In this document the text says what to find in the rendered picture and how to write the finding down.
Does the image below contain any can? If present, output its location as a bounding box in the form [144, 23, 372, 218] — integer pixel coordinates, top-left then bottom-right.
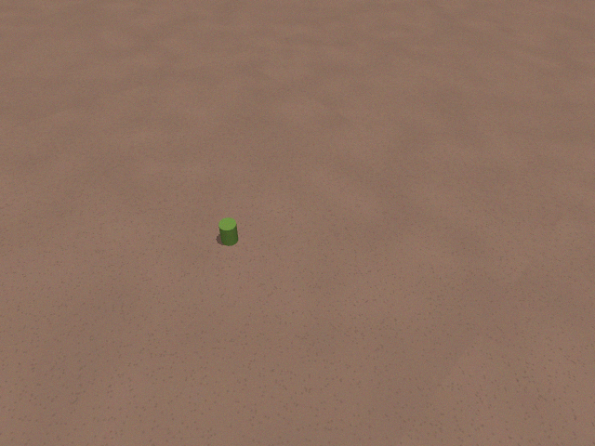
[218, 217, 238, 246]

